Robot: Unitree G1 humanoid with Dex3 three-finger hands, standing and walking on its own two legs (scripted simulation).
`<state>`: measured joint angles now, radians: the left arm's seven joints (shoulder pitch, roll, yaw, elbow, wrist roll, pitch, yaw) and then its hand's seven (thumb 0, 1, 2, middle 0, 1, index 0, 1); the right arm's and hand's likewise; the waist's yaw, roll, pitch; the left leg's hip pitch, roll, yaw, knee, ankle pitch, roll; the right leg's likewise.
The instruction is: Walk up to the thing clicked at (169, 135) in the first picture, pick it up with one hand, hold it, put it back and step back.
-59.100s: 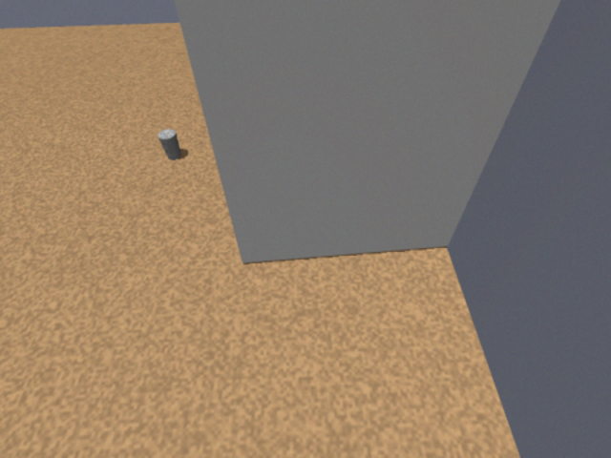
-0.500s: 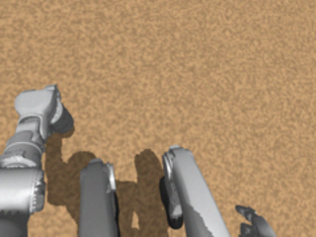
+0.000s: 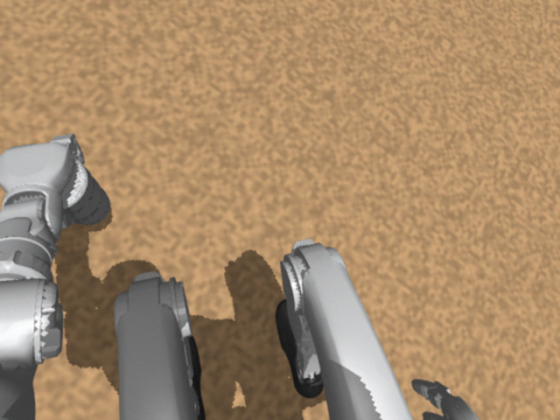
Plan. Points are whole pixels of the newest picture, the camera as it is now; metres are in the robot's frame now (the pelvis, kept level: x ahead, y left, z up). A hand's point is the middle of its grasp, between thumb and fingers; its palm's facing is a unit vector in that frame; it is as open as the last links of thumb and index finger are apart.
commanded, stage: crouch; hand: left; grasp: from above
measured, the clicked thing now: (74, 196) +0.47 +0.25 -0.23
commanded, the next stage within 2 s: lower in 0.02 s
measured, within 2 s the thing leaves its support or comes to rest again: rests again in 0.88 s
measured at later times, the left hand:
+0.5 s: hand (71, 196) +0.47 +0.26 -0.22, palm faces -0.46 -0.05 -0.89, open 11.3 cm
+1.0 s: hand (80, 194) +0.48 +0.26 -0.26, palm faces -0.45 -0.06 -0.89, open 11.2 cm
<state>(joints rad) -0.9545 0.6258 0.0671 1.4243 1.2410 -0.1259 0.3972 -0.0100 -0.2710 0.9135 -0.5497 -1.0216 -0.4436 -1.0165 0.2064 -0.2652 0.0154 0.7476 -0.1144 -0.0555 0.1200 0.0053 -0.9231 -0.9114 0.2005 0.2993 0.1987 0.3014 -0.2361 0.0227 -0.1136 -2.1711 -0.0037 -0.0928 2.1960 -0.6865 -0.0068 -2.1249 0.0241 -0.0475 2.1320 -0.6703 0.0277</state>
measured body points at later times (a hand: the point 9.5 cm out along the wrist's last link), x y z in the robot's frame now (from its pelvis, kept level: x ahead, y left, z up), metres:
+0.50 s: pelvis -0.01 +0.00 -0.04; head +0.24 +0.06 +0.33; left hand +0.49 +0.26 -0.17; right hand +0.02 -0.28 -0.14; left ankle +0.08 +0.12 -0.36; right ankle +0.09 -0.12 -0.36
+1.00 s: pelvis +0.00 +0.00 -0.07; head +0.27 +0.06 +0.29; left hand +0.50 +0.26 -0.21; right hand +0.01 -0.27 -0.16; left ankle +0.08 +0.12 -0.36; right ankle +0.09 -0.12 -0.36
